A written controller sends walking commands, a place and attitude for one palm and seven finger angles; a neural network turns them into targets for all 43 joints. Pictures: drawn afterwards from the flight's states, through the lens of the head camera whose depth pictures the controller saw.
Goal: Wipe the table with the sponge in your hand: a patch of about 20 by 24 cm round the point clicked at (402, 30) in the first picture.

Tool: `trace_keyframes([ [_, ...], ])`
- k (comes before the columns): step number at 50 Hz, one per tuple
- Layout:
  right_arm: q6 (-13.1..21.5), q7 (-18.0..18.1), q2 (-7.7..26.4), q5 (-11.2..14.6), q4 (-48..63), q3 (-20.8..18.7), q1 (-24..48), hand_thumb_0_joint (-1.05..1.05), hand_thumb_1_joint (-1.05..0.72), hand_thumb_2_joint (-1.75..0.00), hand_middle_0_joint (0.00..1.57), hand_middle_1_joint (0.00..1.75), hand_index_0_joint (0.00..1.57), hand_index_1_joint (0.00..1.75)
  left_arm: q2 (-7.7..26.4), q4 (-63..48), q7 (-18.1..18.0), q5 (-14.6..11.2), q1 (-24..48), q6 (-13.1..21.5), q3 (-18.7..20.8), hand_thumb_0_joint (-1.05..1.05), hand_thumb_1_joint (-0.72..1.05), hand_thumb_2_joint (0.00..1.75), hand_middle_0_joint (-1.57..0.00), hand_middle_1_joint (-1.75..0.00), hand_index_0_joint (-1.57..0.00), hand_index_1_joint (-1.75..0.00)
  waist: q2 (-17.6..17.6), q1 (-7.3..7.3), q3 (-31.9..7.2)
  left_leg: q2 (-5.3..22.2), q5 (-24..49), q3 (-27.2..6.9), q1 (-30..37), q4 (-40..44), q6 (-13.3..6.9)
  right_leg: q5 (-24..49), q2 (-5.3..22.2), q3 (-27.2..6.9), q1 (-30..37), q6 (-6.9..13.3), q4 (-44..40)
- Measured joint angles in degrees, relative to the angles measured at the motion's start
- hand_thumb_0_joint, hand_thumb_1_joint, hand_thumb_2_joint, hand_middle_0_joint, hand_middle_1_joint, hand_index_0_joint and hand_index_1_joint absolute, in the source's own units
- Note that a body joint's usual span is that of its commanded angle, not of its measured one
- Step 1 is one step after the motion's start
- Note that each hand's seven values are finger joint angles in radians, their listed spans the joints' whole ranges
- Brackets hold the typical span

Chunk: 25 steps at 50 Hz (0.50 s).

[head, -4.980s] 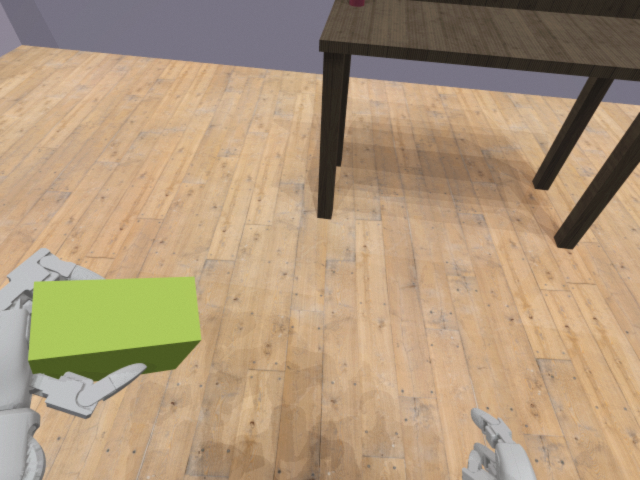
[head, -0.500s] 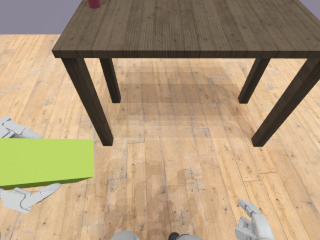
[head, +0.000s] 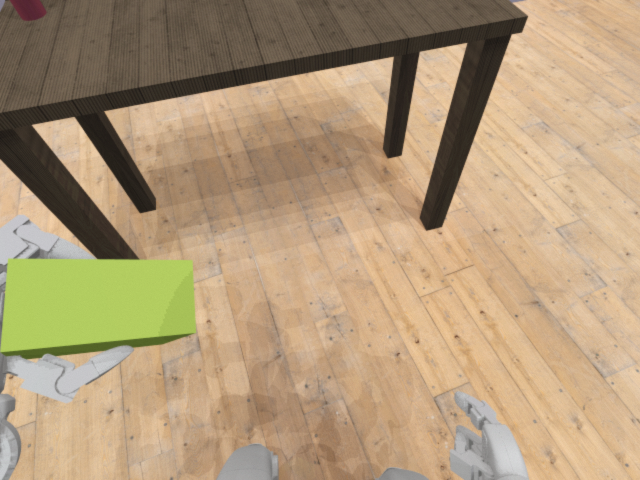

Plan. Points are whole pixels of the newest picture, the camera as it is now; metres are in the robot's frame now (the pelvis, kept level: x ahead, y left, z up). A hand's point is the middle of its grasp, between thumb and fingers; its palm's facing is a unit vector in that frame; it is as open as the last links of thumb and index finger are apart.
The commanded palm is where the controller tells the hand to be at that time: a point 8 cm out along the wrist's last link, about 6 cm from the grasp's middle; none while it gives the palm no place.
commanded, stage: turn to face it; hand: left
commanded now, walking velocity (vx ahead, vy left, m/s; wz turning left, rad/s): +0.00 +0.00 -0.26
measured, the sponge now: (128, 309) +0.25 +0.18 +0.15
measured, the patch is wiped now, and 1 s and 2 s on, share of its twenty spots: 0.00 0.00 0.00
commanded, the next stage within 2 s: take the last steps up to it in 0.02 s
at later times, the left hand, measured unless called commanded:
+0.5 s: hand (70, 340) +0.21 +0.21 +0.18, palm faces +0.38 -0.81 -0.45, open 10.4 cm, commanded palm +0.16 +0.25 +0.19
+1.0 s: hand (69, 243) +0.30 +0.25 +0.18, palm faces +0.35 -0.81 -0.46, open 10.4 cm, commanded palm +0.24 +0.29 +0.19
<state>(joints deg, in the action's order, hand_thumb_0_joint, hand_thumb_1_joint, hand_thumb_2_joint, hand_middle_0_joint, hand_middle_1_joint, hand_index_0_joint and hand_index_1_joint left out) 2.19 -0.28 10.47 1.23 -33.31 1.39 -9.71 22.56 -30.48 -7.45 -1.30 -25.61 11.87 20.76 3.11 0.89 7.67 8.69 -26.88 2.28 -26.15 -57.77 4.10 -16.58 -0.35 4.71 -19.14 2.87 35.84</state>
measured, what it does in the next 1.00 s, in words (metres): steps on the spot: left foot, then left foot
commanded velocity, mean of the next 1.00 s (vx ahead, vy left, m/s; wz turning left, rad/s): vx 0.27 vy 0.14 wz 0.01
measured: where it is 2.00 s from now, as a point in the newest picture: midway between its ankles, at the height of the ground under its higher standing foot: (299, 428)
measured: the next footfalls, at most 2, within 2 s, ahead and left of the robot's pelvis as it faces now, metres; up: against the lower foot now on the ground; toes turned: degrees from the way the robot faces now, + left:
left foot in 0.26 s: +0.02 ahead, +0.11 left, +0.00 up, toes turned +2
left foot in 0.86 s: +0.12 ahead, +0.15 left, +0.00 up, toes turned +8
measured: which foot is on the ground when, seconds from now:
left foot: up 0.00-0.24, down 0.26-0.50, up 0.52-0.84, down 0.86-1.00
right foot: down 0.00-0.86, up 0.88-1.00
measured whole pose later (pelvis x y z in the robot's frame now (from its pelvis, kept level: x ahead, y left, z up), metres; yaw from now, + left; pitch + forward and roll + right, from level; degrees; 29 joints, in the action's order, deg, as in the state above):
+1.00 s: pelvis +0.06 +0.02 +0.00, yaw -3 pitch +0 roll +2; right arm 5.5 2.9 9.7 0.9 -35.3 -1.4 -9.8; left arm 22.1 -27.6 -9.1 -0.5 -25.6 12.8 21.8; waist -1.2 0.5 3.8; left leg 4.2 -15.7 9.9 -16.9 -32.6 -0.1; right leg -30.1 4.7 5.3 -23.9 -1.7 56.4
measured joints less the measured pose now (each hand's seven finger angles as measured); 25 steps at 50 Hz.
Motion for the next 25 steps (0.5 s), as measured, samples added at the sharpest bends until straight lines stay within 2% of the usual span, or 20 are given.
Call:
trace_keyframes([
  [2,-1.31,0.57,0.85,-0.24,-0.69,-0.53,0.54,0.01,-0.9,-0.9,0.21,0.3,0.2,0.3,0.32,-1.16,-0.07,-0.48,-3.5,0.47,1.08,-0.01,-0.52,0.99,-0.69,-1.36,-0.71,-1.35,-0.86,0.99,-0.22,-2.46,0.34,-0.2,-1.6,-4.37,0.14,1.45,-0.18,-1.43,-0.27,0.17,-1.74],
  [4,-2.03,1.27,1.61,-0.39,-0.99,-1.24,0.39,0.01,-0.91,-0.9,0.2,0.29,0.2,0.3,0.89,-1.78,-0.11,-0.66,-6.3,0.78,1.92,-0.01,-0.52,0.99,-0.69,-1.36,-0.71,-1.35,-1.72,1.51,-0.87,-3.92,1.0,0.71,-1.23,-2.56,0.06,2.98,-0.42,-2.54,-0.32,0.43,-3.57],
  [8,-1.87,2.64,3.33,-0.54,-1.14,-2.54,-0.92,0.01,-0.91,-0.9,0.2,0.29,0.2,0.3,1.78,-1.79,-0.48,-0.57,-7.64,0.71,2.5,-0.01,-0.52,0.99,-0.69,-1.36,-0.71,-1.35,-3.1,1.22,-2.75,-5.72,1.87,2.08,2.32,7.52,-0.98,5.06,-1.07,-3.72,-0.64,0.81,-5.95],
  [13,-0.97,3.68,5.11,-0.76,-1.21,-3.34,-2.94,0.01,-0.91,-0.9,0.2,0.29,0.2,0.3,0.57,-1.24,-1.34,0.23,-5.33,0.07,0.67,-0.01,-0.52,0.99,-0.69,-1.36,-0.71,-1.35,-3.59,1.26,-5.85,-6.69,4.73,2.51,11.34,26.29,-3.97,5.33,-1.95,-2.66,-0.92,0.56,-5.84],
  [14,-0.78,3.97,4.94,-0.89,-1.24,-3.52,-3.16,0.01,-0.91,-0.9,0.2,0.29,0.2,0.3,0.36,-0.95,-1.4,0.42,-4.7,0.16,0.32,-0.01,-0.52,0.99,-0.69,-1.36,-0.71,-1.35,-4.17,1.2,-6.06,-6.89,8.64,2.54,12.16,28.13,-4.51,4.03,-1.77,-2.6,-1.09,0.3,-4.52],
  [17,0.11,4.42,3.89,-1.01,-1.29,-3.35,-4.06,0.01,-0.91,-0.9,0.2,0.29,0.2,0.3,-0.85,1.58,-1.38,1.26,-3.94,0.59,-0.46,-0.01,-0.52,0.99,-0.69,-1.36,-0.71,-1.35,-4.53,0.8,-7.51,-6.67,10.34,2.65,12.76,27.41,-5.03,-5.96,-1.44,-2.18,-2.78,-1.72,4.82],
  [20,1.78,4.18,2.41,-1.05,-1.69,-2.83,-5.05,0.01,-0.91,-0.9,0.2,0.29,0.2,0.3,-1.66,4.05,-1.27,2.0,-3.56,0.4,-1.02,-0.01,-0.52,0.99,-0.69,-1.36,-0.71,-1.35,-2.94,0.8,-8.95,-5.72,9.62,1.47,13.09,27.45,-4.84,-9.09,-0.45,-0.1,-2.8,-3.1,10.52],
  [23,2.85,3.84,1.1,-1.1,-2.05,-1.62,-5.3,0.01,-0.91,-0.9,0.2,0.29,0.2,0.3,-2.19,4.77,-1.39,1.98,-3.25,-0.09,-1.38,-0.01,-0.52,0.99,-0.69,-1.36,-0.71,-1.35,-1.57,-0.17,-9.19,-4.84,8.89,1.17,12.95,26.28,-3.73,-8.72,0.8,2.1,1.43,-3.86,3.13],
  [24,3.08,3.74,0.67,-1.16,-2.07,-1.21,-5.21,0.01,-0.91,-0.9,0.2,0.29,0.2,0.3,-2.06,4.71,-1.42,2.01,-2.92,-0.05,-1.35,-0.01,-0.52,0.99,-0.69,-1.36,-0.71,-1.35,-1.44,-0.48,-9.06,-4.81,8.17,1.16,12.42,24.91,-3.33,-7.24,1.24,2.55,3.48,-3.75,-1.06],
  [25,3.17,3.61,0.43,-1.18,-2.18,-0.92,-4.85,0.01,-0.91,-0.9,0.2,0.29,0.2,0.3,-2.06,4.8,-1.39,2.14,-2.22,0.18,-1.4,-0.01,-0.52,0.99,-0.69,-1.36,-0.71,-1.35,-0.95,-0.86,-8.67,-4.5,7.04,1.04,11.52,22.74,-3.19,-2.5,1.27,3.19,4.28,-2.78,-3.5],
])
